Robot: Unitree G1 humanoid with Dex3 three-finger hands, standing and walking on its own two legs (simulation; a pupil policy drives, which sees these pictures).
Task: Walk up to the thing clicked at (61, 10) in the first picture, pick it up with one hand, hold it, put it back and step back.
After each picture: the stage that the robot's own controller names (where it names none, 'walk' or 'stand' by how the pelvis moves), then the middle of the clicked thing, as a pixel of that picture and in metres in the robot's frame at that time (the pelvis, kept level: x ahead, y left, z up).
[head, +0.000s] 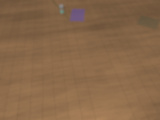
stand; (61, 8) +2.28 +0.36 -0.72
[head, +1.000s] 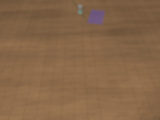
walk; (80, 9) +2.16 +0.22 -0.71
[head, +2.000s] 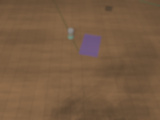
walk; (70, 33) +1.48 +0.22 -0.69
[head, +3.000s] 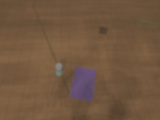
walk; (59, 69) +0.98 +0.23 -0.71
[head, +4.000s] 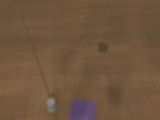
walk; (51, 105) +0.59 +0.23 -0.71
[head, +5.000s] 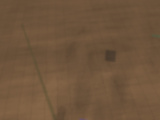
stand; out of the picture +0.39 +0.22 -0.70
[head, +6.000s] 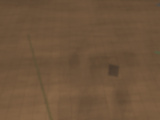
stand; out of the picture +0.35 +0.20 -0.72
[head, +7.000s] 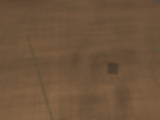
stand; out of the picture +0.36 +0.22 -0.73
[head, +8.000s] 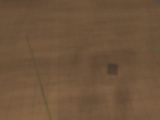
stand; out of the picture +0.35 +0.23 -0.73
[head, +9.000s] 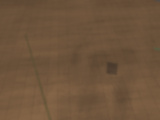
stand; out of the picture +0.34 +0.23 -0.73
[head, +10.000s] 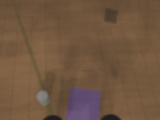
go down; (43, 98) +0.39 +0.21 -0.54
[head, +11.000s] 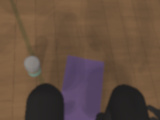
go down; (33, 66) +0.44 +0.23 -0.32
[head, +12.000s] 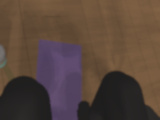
close in; out of the picture +0.42 +0.26 -0.25
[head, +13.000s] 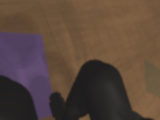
close; out of the picture +0.42 +0.28 -0.22
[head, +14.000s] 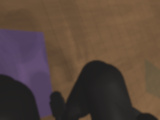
lift; out of the picture +0.40 +0.28 -0.23
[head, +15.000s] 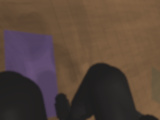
lift; out of the picture +0.38 +0.26 -0.23
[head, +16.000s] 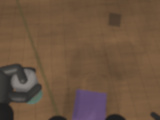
lift; (28, 87) +0.33 +0.19 -0.01
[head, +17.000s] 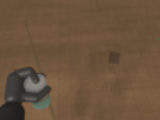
hold; (38, 92) +0.32 +0.17 +0.01
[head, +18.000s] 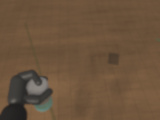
hold; (40, 94) +0.32 +0.17 -0.01
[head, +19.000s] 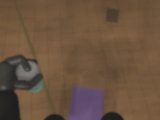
crouch; (31, 77) +0.38 +0.19 -0.07
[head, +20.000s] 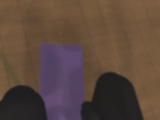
lower; out of the picture +0.47 +0.27 -0.13
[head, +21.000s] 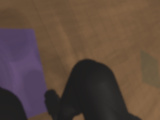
lower; out of the picture +0.43 +0.29 -0.23
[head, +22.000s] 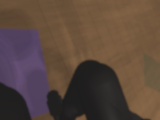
lower; out of the picture +0.43 +0.29 -0.23
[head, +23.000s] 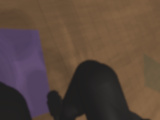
lower; out of the picture +0.43 +0.29 -0.23
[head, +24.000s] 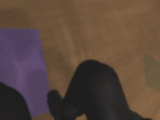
lower; out of the picture +0.43 +0.29 -0.23
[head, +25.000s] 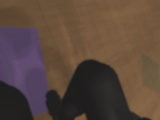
open; out of the picture +0.42 +0.28 -0.23
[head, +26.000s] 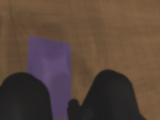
stand; out of the picture +0.42 +0.26 -0.25
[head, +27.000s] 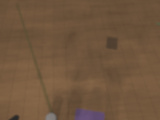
stand; out of the picture +0.38 +0.19 -0.61
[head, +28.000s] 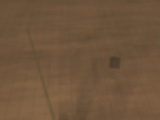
stand; out of the picture +0.38 +0.19 -0.67
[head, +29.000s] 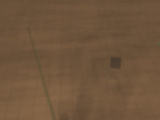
stand; out of the picture +0.37 +0.19 -0.67
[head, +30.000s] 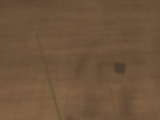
stand; out of the picture +0.40 +0.18 -0.72
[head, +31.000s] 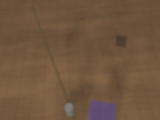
walk; (69, 109) +0.46 +0.13 -0.71
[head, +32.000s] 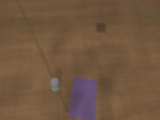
walk; (54, 84) +0.67 +0.20 -0.71
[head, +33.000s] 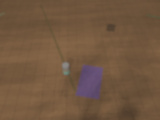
stand; (65, 68) +0.98 +0.22 -0.70
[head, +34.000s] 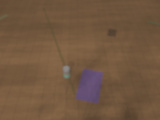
stand; (66, 71) +0.98 +0.20 -0.72
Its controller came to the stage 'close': yes
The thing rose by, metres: 0.71
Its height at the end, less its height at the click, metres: +0.00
